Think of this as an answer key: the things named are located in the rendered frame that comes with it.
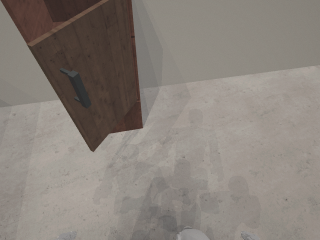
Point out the handle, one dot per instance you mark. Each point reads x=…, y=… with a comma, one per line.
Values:
x=78, y=86

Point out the cupboard door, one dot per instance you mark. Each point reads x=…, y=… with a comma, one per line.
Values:
x=95, y=43

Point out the robot right thigh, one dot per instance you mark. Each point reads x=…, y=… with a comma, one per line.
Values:
x=191, y=234

